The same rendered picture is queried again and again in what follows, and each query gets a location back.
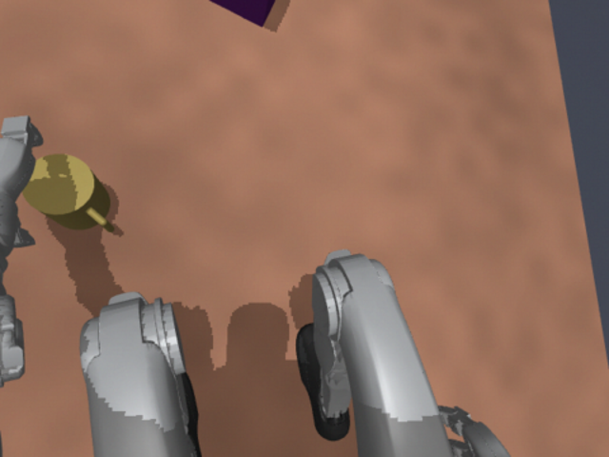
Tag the right robot foot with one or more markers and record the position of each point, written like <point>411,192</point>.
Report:
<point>329,428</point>

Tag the left robot arm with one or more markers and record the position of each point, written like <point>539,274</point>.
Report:
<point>12,353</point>

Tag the right robot hand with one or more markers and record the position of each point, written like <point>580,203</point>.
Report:
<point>480,441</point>

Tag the left robot foot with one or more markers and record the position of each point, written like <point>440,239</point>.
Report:
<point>192,425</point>

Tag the left robot hand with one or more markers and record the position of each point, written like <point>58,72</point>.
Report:
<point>17,164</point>

